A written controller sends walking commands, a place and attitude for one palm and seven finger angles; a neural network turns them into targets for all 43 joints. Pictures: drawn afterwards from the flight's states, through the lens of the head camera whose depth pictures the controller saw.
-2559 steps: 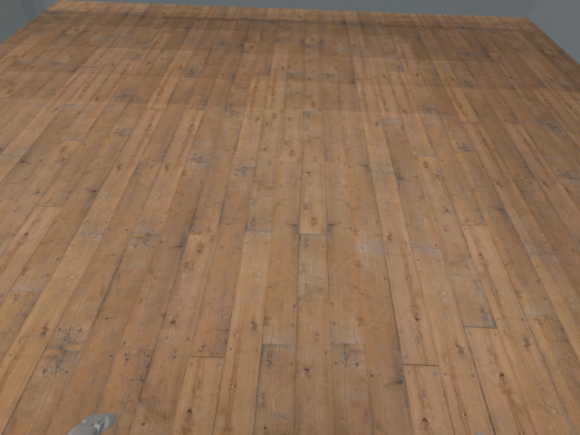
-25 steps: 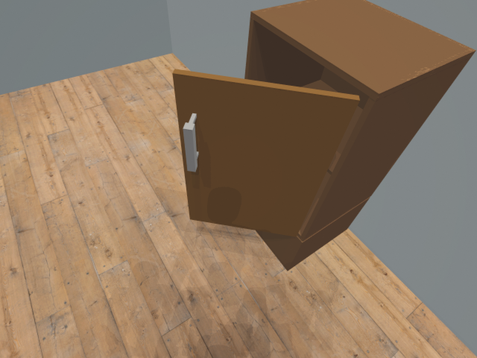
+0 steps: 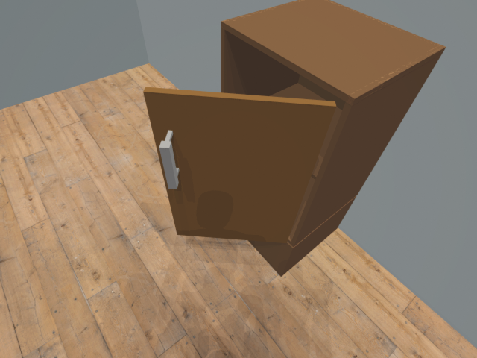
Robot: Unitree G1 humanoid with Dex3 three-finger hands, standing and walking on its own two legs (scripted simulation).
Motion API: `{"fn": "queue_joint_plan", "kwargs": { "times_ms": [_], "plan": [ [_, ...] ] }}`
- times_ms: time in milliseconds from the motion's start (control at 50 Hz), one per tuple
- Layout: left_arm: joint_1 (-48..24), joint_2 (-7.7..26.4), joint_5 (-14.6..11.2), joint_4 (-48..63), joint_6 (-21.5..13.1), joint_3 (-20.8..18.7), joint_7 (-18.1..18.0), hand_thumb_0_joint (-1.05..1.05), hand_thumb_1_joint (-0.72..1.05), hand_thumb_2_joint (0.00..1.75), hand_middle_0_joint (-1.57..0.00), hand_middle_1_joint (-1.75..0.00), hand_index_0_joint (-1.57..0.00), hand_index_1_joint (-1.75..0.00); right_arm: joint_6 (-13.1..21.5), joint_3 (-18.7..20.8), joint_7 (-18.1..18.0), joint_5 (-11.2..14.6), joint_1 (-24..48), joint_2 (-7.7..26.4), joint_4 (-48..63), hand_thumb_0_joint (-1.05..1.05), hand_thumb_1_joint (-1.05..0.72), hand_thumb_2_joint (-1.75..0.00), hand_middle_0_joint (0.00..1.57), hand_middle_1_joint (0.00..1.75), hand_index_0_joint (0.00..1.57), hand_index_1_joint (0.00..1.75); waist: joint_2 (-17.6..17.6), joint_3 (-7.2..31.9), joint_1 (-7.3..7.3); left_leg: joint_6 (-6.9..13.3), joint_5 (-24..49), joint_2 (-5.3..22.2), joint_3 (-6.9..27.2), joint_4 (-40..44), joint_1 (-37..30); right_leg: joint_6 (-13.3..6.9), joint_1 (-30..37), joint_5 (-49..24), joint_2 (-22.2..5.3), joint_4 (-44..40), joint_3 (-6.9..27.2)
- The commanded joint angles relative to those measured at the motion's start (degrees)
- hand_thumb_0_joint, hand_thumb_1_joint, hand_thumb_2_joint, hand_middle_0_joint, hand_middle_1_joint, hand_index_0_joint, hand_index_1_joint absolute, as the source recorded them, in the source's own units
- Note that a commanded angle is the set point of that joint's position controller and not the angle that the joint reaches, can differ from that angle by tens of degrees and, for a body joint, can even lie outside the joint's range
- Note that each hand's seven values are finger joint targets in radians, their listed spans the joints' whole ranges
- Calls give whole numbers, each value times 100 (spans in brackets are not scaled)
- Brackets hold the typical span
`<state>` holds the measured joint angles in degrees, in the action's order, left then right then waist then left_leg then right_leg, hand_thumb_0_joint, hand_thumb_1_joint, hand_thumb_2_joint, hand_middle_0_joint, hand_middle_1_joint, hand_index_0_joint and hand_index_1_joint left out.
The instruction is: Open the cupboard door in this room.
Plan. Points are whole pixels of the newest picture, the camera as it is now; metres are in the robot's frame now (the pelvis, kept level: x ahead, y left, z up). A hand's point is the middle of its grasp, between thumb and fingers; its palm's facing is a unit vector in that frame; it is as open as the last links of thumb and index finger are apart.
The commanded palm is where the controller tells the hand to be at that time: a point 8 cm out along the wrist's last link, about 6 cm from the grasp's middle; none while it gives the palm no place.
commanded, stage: come to a stop and stand still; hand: left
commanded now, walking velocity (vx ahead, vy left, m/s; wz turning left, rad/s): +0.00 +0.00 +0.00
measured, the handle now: (171, 160) +0.55 +0.19 -0.04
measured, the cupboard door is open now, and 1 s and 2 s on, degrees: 47 47 47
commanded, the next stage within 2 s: look again from close up in 0.36 s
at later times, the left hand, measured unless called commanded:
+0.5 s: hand out of the picture +0.01 +0.17 -0.18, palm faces +0.02 -0.98 -0.19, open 7.3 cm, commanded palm none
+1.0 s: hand out of the picture +0.00 +0.17 -0.17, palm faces -0.03 -0.97 -0.24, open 7.4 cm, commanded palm none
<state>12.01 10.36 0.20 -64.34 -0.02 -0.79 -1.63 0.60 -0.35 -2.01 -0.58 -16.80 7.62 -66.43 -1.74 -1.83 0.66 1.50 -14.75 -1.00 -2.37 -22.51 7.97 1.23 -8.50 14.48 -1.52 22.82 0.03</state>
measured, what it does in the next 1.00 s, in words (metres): stands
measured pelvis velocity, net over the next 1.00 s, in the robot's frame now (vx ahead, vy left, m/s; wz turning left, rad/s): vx -0.02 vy -0.01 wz -0.03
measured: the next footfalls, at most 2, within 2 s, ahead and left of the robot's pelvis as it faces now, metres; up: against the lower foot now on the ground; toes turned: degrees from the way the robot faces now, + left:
none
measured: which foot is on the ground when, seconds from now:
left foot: down 0.00-1.00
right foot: down 0.00-1.00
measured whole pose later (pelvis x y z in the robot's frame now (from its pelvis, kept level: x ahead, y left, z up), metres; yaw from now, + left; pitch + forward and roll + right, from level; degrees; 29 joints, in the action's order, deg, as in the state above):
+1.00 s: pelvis -0.02 -0.01 -0.01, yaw -2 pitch -1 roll +1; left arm 14.7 10.1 0.6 -62.1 -0.6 0.9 -1.7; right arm 1.0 -0.7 -0.9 -0.5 -14.4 10.8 -61.9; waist 1.1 -2.6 0.2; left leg 0.8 -15.5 -0.3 -3.8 -25.9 9.6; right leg 0.3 -11.9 16.1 -0.8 28.8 1.5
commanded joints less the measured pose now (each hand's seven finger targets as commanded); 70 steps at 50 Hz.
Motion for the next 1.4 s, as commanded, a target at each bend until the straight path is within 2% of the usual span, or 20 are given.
{"fn": "queue_joint_plan", "kwargs": {
  "times_ms": [0, 420, 440, 460, 480, 520, 620, 780, 1020, 1040, 1060, 1080, 1100, 1120, 1140, 1180, 1220, 1280, 1320, 1380],
  "plan": [
    [446, 500, 6, 142, -58, -57, -31, 0, 90, 90, -20, -30, -20, -30, 107, 133, -68, -20, -342, 646, 159, 0, -90, -90, 20, 30, 20, 30, 149, 12, -119, -45, 1769, 650, 472, 303, 32, -298, 114, -1435, -436, -191, 295],
    [561, 435, 22, 99, -79, -50, -43, 0, 90, 90, -20, -30, -20, -30, 84, 152, -82, -22, -312, 607, 146, 0, -90, -90, 20, 30, 20, 30, 128, -97, -51, -69, 1733, 638, 418, 297, -132, -282, 32, -1592, -430, -264, 328],
    [933, 462, 131, -10, -250, 26, -292, 0, 90, 90, -20, -30, -20, -30, 166, 142, 13, 62, 103, 897, 577, 0, -90, -90, 20, 30, 20, 30, 716, -237, -146, -153, 3008, 765, 232, -758, 164, -180, -284, -2942, -605, 55, 438],
    [902, 667, 83, 235, -268, -21, -265, 0, 90, 90, -20, -30, -20, -30, 159, 125, 36, -23, -127, 619, 724, 0, -90, -90, 20, 30, 20, 30, 764, 101, -44, -115, 1693, 585, 359, -621, 253, -367, -17, -2384, -647, 265, 517],
    [736, 589, 70, 276, -254, 23, -220, 0, 90, 90, -20, -30, -20, -30, 176, 118, 35, -15, -292, 634, 750, 0, -90, -90, 20, 30, 20, 30, 660, 289, 19, -69, 1615, 684, 461, -417, 269, -428, -73, -1635, -510, 443, 427],
    [786, 513, 53, 324, -245, 38, -172, 0, 90, 90, -20, -30, -20, -30, 210, 111, 11, -35, -343, 727, 833, 0, -90, -90, 20, 30, 20, 30, 809, 683, -21, 19, 2716, 790, 497, -540, -56, -437, 20, -1570, -364, 665, 290],
    [684, 452, 59, 388, -155, 66, -137, 0, 90, 90, -20, -30, -20, -30, 141, 117, -7, -13, -160, 799, 966, 0, -90, -90, 20, 30, 20, 30, 130, -70, -33, 79, 1789, 725, 518, -309, 260, -380, -349, -1101, -303, 499, 373],
    [569, 632, 53, 458, -108, 79, -56, 0, 90, 90, -20, -30, -20, -30, 104, 107, 67, -16, 43, 884, 888, 0, -90, -90, 20, 30, 20, 30, -7, -422, -45, 70, 64, 583, 495, 209, 431, -353, -714, 87, -303, 50, 618],
    [427, 830, 45, 430, -162, 17, -45, 0, 90, 90, -20, -30, -20, -30, 160, 110, 49, -4, 53, 964, 604, 0, -90, -90, 20, 30, 20, 30, 53, -5, -79, 32, 734, 652, 390, 143, 170, -370, -325, -893, -387, 81, 625],
    [1049, 686, 92, 213, -239, 1, -270, 0, 90, 90, -20, -30, -20, -30, 156, 139, 91, 55, 498, 1008, 942, 0, -90, -90, 20, 30, 20, 30, -612, -49, -286, -136, 1069, 788, 167, -1052, 551, -189, -203, -3161, -751, 46, 829],
    [-3479, 2233, -996, 8714, -1527, -1129, -226, 0, 88, 89, -20, -32, -20, -32, 984, 322, -188, 327, 224, 1817, 2740, 0, -90, -90, 20, 30, 20, 30, 399, 2937, 427, 29, 1838, 66, 253, -309, -638, -322, 249, -2647, -164, 701, 257],
    [-457, 1785, -532, 7102, -1309, -1084, -374, 0, 85, 88, -20, -33, -20, -33, 1447, 271, -412, 208, 674, 1365, 2508, 0, -90, -90, 20, 30, 20, 30, 1351, 2689, -222, 66, 2649, 293, 159, -345, -1011, -406, -40, -1489, 85, 902, 68],
    [1062, 395, -820, 6183, -649, -302, -461, 0, 83, 87, -21, -34, -21, -34, 1601, 260, -367, 302, 825, 1119, 2468, 0, -90, -90, 20, 30, 20, 30, 1554, 1629, -66, -140, 2345, 282, 218, -389, -330, -310, -606, -659, 59, 796, -299],
    [502, 209, -967, 6050, -711, -437, -392, 0, 81, 86, -21, -36, -21, -36, 1629, 295, -327, 322, 580, 1197, 2388, 0, -90, -90, 20, 30, 20, 30, 620, 699, 233, -128, 1757, 271, 309, -589, 195, -217, -1085, -690, 71, 742, -450],
    [136, 504, -1032, 6073, -1061, -755, -257, 0, 78, 85, -21, -37, -21, -37, 1688, 409, -295, 249, 689, 1380, 2680, 0, -90, -90, 20, 30, 20, 30, 195, 163, 278, -101, 1121, 184, 379, -866, 753, -181, -1585, -477, 89, 785, -529],
    [1212, 310, -1190, 5049, -1833, -1085, 249, 0, 74, 83, -21, -40, -21, -40, 1724, 525, -195, 96, 712, 1363, 2932, 0, -90, -90, 20, 30, 20, 30, -687, 264, 24, -141, 319, 97, 309, -1454, 1741, -167, -2281, 187, 132, 1260, -634],
    [2094, 205, -1353, 4530, -2695, -1279, 962, 0, 69, 81, -22, -43, -22, -43, 1766, 577, -7, 77, 867, 1295, 3295, 0, -90, -90, 20, 30, 20, 30, -771, 727, -386, -226, 130, -36, 171, -2070, 2552, -246, -2491, 262, 117, 1979, -505],
    [1795, 532, -1554, 4741, -3946, -1358, 2176, 0, 62, 78, -22, -48, -22, -48, 1843, 657, 185, 115, 1098, 1353, 3838, 0, -90, -90, 20, 30, 20, 30, -450, 1174, -399, -227, -238, -137, 71, -3039, 3553, -287, -2932, 440, 59, 2745, -69],
    [1534, 1003, -1750, 4895, -4014, -1712, 2770, 0, 57, 76, -22, -51, -22, -51, 1814, 675, 208, 202, 1082, 1442, 4206, 0, -90, -90, 20, 30, 20, 30, -187, 1656, -464, -166, -332, -167, 10, -3439, 3867, -306, -2938, 654, 2, 2986, 268],
    [624, 1142, -2206, 5985, -3517, -1849, 2919, 0, 50, 73, -23, -55, -23, -55, 1743, 609, 29, 300, 1078, 1455, 4705, 0, -90, -90, 20, 30, 20, 30, -79, 2017, -325, -50, -797, -162, 30, -3721, 4094, -202, -3115, 1689, 5, 2828, 559]
  ]
}}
